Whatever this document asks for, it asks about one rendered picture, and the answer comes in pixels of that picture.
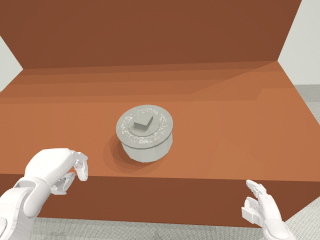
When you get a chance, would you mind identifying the left robot hand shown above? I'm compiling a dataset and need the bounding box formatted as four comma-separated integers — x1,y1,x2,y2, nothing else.
24,148,88,195

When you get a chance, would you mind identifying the right robot hand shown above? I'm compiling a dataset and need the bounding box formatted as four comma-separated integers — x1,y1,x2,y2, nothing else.
241,180,282,227

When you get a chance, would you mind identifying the table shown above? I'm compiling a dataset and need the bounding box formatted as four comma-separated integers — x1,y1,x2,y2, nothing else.
0,0,320,228

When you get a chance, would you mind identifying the knob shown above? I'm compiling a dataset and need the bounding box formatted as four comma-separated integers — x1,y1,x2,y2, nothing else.
134,112,153,129

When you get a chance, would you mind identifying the right robot forearm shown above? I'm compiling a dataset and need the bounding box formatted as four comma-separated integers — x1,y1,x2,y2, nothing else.
262,218,296,240

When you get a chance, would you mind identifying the left robot forearm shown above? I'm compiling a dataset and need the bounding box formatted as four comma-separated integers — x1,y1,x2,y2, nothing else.
0,176,51,240

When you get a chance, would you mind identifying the pot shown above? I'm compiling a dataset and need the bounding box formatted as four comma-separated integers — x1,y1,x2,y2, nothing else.
121,132,173,163

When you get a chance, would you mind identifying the lid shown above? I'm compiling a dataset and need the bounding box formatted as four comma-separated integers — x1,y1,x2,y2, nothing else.
116,105,173,150

